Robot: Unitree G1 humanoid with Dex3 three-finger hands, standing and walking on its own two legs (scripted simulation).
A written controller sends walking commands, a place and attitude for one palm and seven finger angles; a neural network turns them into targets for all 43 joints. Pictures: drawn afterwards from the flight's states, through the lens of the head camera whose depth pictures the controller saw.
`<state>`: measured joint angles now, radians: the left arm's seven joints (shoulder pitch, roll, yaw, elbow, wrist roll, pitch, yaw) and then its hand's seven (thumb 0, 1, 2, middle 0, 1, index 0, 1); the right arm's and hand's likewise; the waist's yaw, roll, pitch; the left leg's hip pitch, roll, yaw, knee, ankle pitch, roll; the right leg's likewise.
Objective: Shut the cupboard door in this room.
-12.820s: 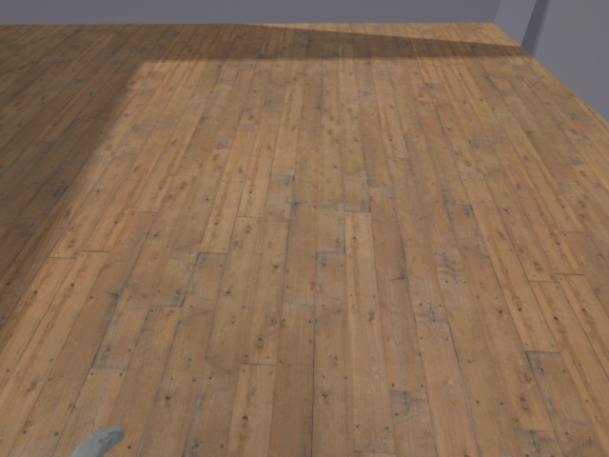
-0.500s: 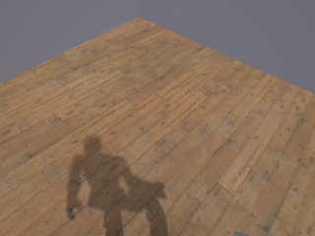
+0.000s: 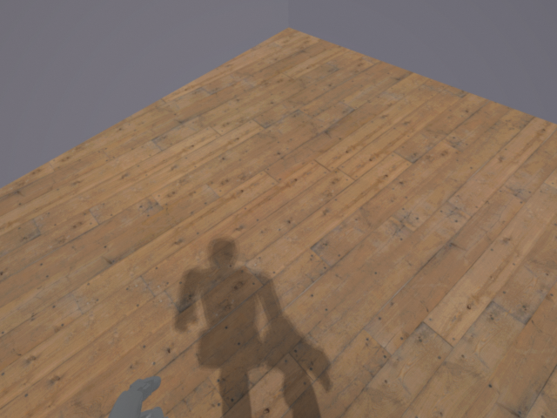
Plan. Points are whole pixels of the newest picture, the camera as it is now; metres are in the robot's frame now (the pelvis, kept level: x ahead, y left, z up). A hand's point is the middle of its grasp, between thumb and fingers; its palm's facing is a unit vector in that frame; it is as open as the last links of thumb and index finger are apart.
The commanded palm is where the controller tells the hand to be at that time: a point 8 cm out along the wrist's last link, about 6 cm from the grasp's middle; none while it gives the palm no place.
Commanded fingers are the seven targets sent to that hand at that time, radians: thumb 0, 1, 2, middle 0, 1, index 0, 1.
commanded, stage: turn or walk to find it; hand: left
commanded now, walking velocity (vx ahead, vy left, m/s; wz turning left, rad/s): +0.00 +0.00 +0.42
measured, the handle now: out of the picture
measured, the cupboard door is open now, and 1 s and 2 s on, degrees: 78 78 78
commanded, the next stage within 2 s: none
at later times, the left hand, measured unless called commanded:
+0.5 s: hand out of the picture -0.08 +0.21 -0.17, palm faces +0.30 -0.92 -0.25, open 7.4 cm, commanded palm none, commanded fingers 0.00 0.90 0.90 -0.20 -0.30 -0.20 -0.30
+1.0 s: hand out of the picture -0.04 +0.21 -0.14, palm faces +0.41 -0.86 -0.30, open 7.4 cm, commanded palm none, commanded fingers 0.00 0.90 0.90 -0.20 -0.30 -0.20 -0.30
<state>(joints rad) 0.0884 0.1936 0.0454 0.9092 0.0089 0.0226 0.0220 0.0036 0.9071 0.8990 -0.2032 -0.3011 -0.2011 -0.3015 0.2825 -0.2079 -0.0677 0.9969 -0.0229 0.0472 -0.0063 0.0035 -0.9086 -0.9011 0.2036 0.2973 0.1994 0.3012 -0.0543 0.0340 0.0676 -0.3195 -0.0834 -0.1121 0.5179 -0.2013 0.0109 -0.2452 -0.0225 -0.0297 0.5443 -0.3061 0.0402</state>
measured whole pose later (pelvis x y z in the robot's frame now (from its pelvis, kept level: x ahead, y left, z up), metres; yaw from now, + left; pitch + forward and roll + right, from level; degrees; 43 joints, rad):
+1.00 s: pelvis -0.06 -0.03 +0.00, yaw +25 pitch -1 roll +1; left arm 0.12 0.20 0.05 0.92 0.01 0.02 0.02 0.00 0.91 0.90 -0.20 -0.30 -0.20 -0.30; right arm 0.23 -0.22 -0.06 0.98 -0.02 0.05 0.00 0.00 -0.91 -0.90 0.20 0.30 0.20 0.30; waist -0.03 0.05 0.08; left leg -0.31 -0.04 -0.10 0.56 -0.24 -0.02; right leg -0.27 -0.03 -0.06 0.58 -0.29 0.03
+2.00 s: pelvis -0.10 -0.07 +0.00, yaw +51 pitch +0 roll +1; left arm 0.12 0.21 0.05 0.93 0.01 0.03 0.01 0.00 0.91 0.90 -0.20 -0.30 -0.20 -0.30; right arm 0.21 -0.21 -0.06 0.98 -0.02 0.04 -0.01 0.00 -0.91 -0.90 0.20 0.30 0.20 0.30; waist -0.03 0.02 0.08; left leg -0.27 -0.05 -0.08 0.53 -0.26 0.00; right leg -0.28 -0.04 -0.05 0.61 -0.34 0.07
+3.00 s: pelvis -0.11 -0.10 +0.00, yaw +76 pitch +0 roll +1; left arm 0.11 0.21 0.05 0.93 0.01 0.03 0.02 0.00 0.91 0.90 -0.20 -0.30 -0.20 -0.30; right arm 0.22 -0.20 -0.06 0.98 -0.03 0.04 -0.01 0.00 -0.91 -0.90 0.20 0.30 0.20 0.30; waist -0.03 0.02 0.08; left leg -0.26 -0.05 -0.07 0.51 -0.25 0.00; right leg -0.31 -0.05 -0.04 0.67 -0.37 0.07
